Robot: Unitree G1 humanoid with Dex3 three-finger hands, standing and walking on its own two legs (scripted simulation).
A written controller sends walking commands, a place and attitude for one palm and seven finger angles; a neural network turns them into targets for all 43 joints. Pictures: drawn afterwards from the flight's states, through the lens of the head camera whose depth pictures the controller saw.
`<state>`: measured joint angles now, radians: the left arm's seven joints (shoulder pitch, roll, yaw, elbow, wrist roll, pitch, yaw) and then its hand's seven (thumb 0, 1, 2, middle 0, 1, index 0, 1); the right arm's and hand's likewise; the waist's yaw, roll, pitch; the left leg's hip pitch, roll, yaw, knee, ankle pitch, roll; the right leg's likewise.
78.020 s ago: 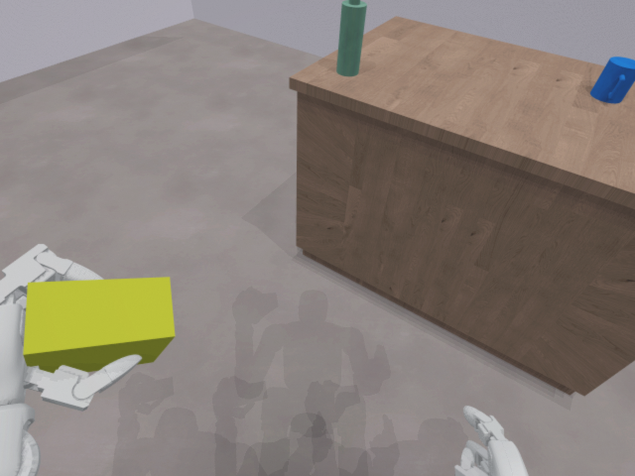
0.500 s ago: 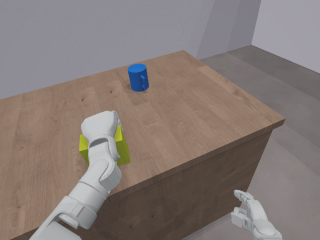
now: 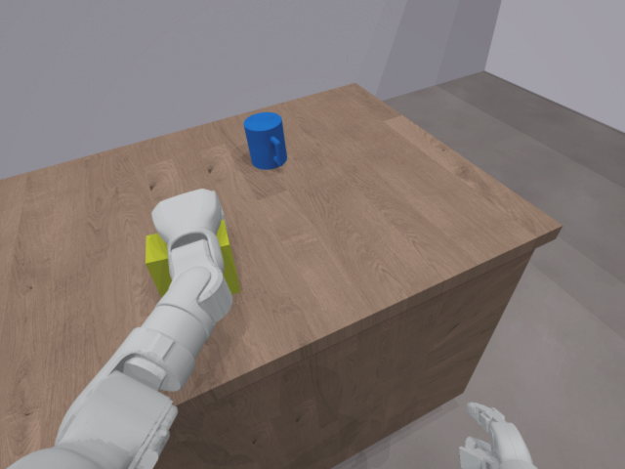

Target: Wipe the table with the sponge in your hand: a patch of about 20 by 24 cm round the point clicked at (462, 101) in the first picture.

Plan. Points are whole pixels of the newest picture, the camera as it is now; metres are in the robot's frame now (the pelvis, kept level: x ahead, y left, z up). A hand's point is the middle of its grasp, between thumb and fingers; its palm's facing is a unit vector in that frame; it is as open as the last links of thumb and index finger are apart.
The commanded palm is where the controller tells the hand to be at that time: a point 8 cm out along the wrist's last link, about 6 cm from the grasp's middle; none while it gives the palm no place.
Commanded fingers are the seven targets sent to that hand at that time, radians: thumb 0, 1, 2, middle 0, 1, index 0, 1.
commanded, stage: wipe forward along the third lane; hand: left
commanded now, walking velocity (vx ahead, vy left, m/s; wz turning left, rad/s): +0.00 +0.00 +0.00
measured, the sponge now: (198, 273) +0.38 +0.21 +0.05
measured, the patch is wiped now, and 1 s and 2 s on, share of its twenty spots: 1.00 1.00 1.00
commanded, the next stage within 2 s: wipe back along the third lane in 0.66 s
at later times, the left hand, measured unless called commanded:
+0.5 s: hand (191, 223) +0.44 +0.22 +0.10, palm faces -0.03 -0.06 -1.00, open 9.9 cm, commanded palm +0.41 +0.23 +0.14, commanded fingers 0.00 0.10 1.30 -1.20 -1.60 -1.20 -1.60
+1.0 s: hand (178, 219) +0.45 +0.24 +0.10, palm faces +0.03 -0.04 -1.00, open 9.9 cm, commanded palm +0.41 +0.23 +0.14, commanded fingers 0.00 0.10 1.30 -1.20 -1.60 -1.20 -1.60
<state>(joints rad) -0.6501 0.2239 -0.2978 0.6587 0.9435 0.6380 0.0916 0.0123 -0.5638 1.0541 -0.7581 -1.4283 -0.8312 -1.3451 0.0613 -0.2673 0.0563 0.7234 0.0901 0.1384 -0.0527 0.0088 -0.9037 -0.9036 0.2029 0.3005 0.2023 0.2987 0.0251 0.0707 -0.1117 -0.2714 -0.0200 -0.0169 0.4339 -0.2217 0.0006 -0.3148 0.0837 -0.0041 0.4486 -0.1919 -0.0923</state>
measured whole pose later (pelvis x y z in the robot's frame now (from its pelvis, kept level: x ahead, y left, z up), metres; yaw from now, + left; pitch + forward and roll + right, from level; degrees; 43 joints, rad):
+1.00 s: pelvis +0.02 +0.05 +0.00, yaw +0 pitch +8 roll -1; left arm -0.77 0.24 -0.25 0.85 0.95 0.54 0.20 0.01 -0.54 1.05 -0.73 -1.45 -0.79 -1.40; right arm 0.16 -0.26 0.02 0.76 0.08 0.14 -0.03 0.01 -0.90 -0.90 0.20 0.30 0.20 0.30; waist 0.00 0.06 -0.15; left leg -0.33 -0.05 0.00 0.44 -0.25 0.06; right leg -0.35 0.05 0.02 0.41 -0.19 -0.03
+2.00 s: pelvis +0.02 +0.03 +0.00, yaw +1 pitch +1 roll +0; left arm -0.50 0.13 -0.49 0.40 0.96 0.79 0.12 0.00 -0.51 1.04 -0.71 -1.47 -0.77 -1.41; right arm -0.04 -0.24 0.06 0.68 0.09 0.23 0.07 0.01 -0.90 -0.90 0.20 0.30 0.20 0.30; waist 0.08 0.07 -0.13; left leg -0.21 -0.05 -0.03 0.47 -0.27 0.04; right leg -0.24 0.05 -0.01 0.47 -0.25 -0.06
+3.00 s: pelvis +0.01 +0.00 +0.00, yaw -1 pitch -4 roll +1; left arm -0.03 0.32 -0.29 -0.22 0.84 0.68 0.06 0.01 -0.52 1.04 -0.73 -1.44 -0.79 -1.38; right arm -0.03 -0.27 0.05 0.62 0.08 0.20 0.01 0.01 -0.90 -0.90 0.20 0.30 0.20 0.30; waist 0.08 0.10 -0.06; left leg -0.12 0.00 0.00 0.44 -0.26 0.00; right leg -0.16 0.10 0.02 0.45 -0.22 -0.10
